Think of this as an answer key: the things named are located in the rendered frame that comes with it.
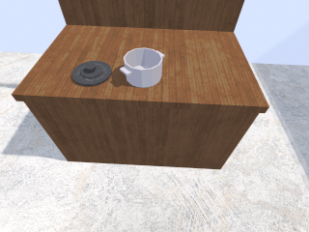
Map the lid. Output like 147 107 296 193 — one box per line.
71 61 112 86

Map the knob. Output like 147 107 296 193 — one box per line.
85 63 97 73

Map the pot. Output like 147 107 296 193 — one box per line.
120 47 165 88

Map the table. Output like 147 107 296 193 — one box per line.
12 0 269 170

